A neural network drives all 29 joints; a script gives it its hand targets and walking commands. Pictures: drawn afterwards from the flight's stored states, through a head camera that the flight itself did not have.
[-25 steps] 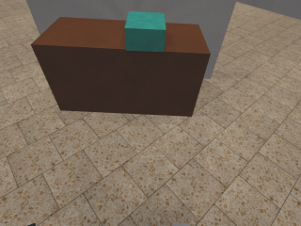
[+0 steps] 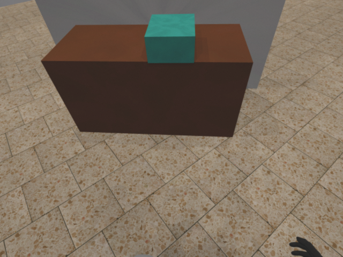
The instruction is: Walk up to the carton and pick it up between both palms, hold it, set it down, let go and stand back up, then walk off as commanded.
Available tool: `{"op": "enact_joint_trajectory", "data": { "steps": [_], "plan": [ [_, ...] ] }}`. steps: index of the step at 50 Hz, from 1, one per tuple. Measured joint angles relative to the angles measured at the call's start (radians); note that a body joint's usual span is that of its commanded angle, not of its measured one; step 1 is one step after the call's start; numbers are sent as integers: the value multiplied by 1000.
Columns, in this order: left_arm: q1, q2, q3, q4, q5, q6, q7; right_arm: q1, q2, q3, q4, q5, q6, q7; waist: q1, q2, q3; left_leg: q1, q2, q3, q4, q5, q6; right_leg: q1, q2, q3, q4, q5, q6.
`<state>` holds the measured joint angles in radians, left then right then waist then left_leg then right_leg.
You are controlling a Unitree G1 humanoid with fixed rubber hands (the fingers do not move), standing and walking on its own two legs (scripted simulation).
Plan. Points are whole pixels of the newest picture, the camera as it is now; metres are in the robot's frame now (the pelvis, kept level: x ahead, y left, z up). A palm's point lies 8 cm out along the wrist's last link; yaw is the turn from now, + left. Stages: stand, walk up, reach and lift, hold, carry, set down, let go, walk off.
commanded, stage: walk off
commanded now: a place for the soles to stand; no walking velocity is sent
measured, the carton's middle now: (171, 37) +1.24 +0.06 -0.06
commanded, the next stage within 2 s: stand in 0.86 s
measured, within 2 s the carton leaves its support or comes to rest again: neither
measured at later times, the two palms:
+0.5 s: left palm (57, 238) +0.19 +0.31 -0.09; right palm (315, 245) +0.19 -0.33 -0.11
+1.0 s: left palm (53, 255) +0.15 +0.30 -0.09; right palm out of the picture +0.16 -0.32 -0.11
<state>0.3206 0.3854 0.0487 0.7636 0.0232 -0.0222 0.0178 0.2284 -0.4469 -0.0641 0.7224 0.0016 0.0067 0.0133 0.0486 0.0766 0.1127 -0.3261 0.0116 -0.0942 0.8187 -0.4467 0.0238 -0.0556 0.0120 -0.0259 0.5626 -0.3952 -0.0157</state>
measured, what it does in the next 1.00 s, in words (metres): steps on the spot: left foot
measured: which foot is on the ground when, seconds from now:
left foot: up 0.00-0.04, down 0.06-1.00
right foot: down 0.00-1.00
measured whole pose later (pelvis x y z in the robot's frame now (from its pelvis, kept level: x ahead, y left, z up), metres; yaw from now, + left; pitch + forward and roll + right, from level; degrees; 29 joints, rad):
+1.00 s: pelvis +0.04 -0.01 +0.00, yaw +0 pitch -5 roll +1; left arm 0.09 0.37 0.04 0.91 -0.01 0.01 0.03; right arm 0.05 -0.39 -0.06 0.96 0.00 0.03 -0.03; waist 0.00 0.00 0.17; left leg -0.25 0.02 -0.06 0.51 -0.18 -0.06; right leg 0.00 -0.02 0.01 0.53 -0.44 -0.01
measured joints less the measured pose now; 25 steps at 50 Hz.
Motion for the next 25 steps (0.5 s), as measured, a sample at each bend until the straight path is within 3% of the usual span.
{"op": "enact_joint_trajectory", "data": {
  "steps": [3, 4, 6, 11, 13, 19, 25],
  "plan": [
    [-20, 0, -2, -6, -11, 13, -4, -39, 7, 11, 17, 5, 1, -3, 11, 6, 11, 29, 18, 10, -176, 162, -9, 23, -4, -10, 33, -49, 9],
    [-31, 4, -1, -1, -16, 17, -6, -58, 13, 13, 28, 4, -1, -6, 16, -7, 20, 40, 10, 16, -188, 243, -32, 22, -15, -4, 63, -74, 14],
    [-62, 10, 6, 17, -28, 28, -12, -88, 32, 21, 46, 7, -3, -13, 20, -48, 32, 45, -18, 34, -169, 223, -63, 19, -48, 11, 98, -81, 22],
    [-136, 7, 3, 37, -39, 32, -9, -144, 54, 26, 60, 14, -4, -16, 8, -90, 52, 26, -33, 37, -161, 182, -82, 6, -63, 18, 104, -134, 28],
    [-161, 9, -1, 49, -41, 30, -7, -161, 56, 24, 68, 13, -5, -20, -3, -101, 56, 20, -36, 39, -169, 174, -74, -11, -64, 26, 114, -76, 24],
    [-217, 3, 4, 67, -47, 36, -2, -147, 45, 13, 106, 8, 0, -31, -37, -82, 51, 21, -10, 12, -201, 180, -77, -64, -26, 32, 196, -44, 25],
    [-222, 20, 8, 67, -44, 40, 0, -135, 28, 9, 142, 6, 14, -34, -39, -90, 24, 7, -4, 29, -192, 172, -91, -4, -21, 63, 58, -129, -4]
  ]
}}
